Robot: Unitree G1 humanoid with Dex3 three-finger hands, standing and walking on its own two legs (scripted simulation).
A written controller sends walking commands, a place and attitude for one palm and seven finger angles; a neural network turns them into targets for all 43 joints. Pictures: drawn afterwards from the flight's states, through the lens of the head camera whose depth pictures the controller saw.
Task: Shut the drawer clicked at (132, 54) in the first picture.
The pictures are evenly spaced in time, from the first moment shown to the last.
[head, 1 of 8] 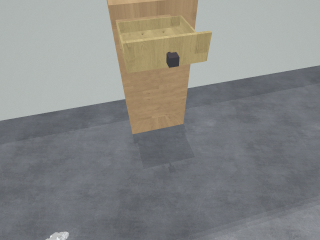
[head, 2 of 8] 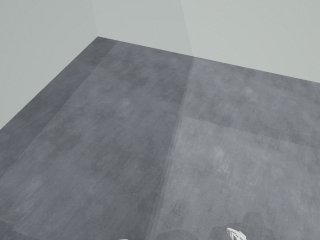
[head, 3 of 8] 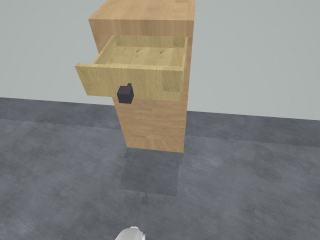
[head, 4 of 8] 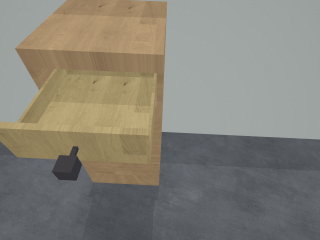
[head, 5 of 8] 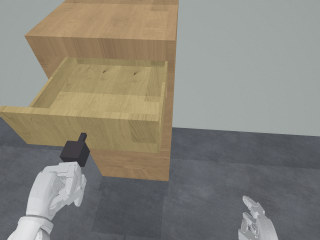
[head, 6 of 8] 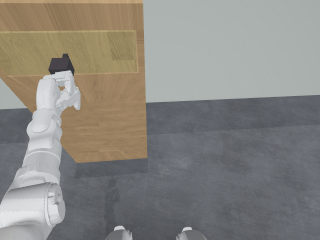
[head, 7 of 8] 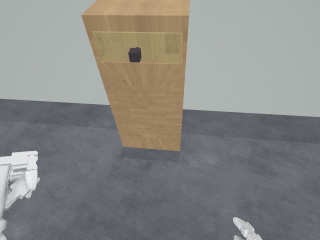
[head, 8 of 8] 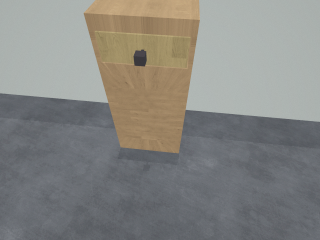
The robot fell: no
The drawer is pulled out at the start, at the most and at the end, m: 0.24 0.24 0.00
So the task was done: yes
